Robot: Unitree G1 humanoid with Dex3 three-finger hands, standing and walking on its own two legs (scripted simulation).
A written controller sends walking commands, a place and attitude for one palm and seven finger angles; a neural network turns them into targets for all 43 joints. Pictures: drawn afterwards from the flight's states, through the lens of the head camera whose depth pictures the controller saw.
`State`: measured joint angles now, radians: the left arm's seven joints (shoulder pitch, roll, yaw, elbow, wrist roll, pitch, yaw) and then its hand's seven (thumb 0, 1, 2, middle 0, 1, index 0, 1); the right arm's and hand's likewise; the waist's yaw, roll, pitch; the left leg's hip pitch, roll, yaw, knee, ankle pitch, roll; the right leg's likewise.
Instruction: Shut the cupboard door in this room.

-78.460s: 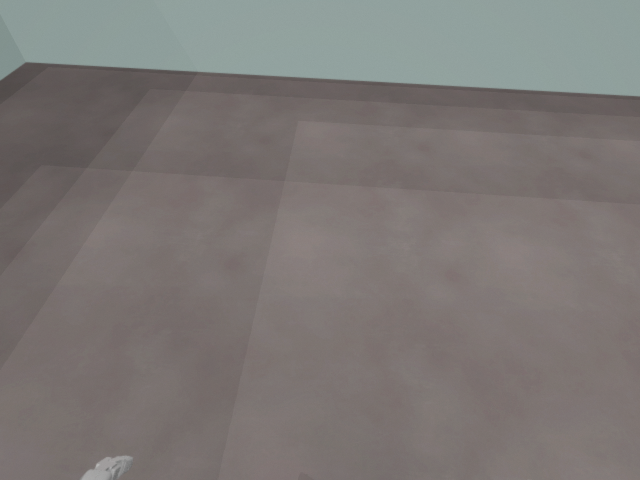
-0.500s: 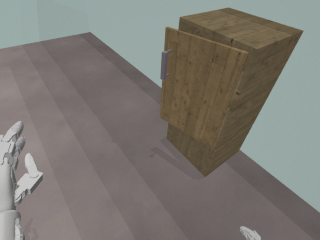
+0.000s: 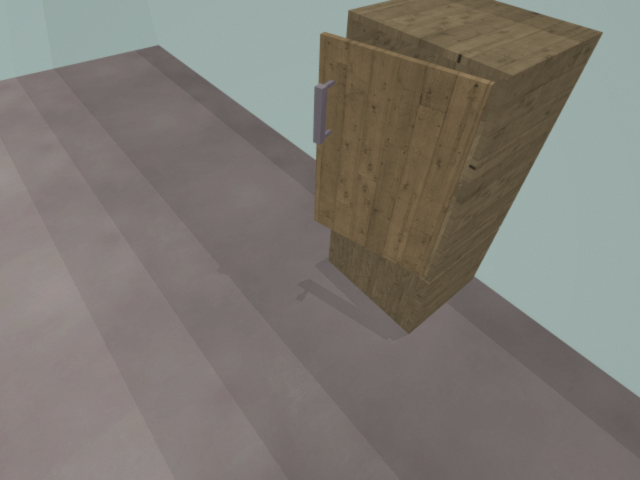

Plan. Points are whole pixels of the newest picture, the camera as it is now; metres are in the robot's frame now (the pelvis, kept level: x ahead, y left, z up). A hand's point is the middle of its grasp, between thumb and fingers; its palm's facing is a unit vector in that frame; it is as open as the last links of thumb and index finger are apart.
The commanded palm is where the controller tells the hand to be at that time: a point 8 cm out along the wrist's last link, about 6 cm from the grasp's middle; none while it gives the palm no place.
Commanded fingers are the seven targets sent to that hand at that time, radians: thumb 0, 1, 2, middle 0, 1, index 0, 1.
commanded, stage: let the arm hang, fingers relaxed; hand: left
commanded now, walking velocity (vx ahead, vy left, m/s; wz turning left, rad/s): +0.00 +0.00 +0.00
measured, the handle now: (324, 112) +0.94 +0.03 -0.01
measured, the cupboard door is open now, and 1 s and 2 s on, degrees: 14 14 14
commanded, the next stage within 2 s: look to check the result in 0.60 s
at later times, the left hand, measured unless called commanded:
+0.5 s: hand out of the picture -0.04 +0.17 -0.18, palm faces +0.02 -0.99 -0.15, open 7.4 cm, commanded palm none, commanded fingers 0.00 0.90 0.90 -0.20 -0.30 -0.20 -0.30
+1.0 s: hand out of the picture -0.01 +0.18 -0.17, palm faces +0.00 -0.98 -0.19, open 7.4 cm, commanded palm none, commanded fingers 0.00 0.90 0.90 -0.20 -0.30 -0.20 -0.30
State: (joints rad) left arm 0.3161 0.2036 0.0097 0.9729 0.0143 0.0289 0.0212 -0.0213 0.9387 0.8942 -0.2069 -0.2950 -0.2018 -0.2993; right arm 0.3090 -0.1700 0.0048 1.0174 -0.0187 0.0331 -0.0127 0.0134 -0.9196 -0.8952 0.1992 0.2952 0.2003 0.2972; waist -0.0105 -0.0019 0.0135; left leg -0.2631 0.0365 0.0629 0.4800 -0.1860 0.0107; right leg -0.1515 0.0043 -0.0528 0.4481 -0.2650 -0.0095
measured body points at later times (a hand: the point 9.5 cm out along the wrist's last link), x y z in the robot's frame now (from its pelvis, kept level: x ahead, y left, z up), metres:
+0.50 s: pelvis +0.00 +0.02 +0.00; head -0.01 +0.02 +0.45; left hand -0.03 +0.22 -0.16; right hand -0.02 -0.20 -0.16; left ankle +0.05 +0.11 -0.74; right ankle -0.01 -0.11 -0.74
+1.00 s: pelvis +0.00 +0.01 +0.00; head +0.00 +0.01 +0.45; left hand -0.01 +0.23 -0.16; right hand -0.02 -0.22 -0.16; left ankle +0.05 +0.11 -0.74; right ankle -0.01 -0.11 -0.74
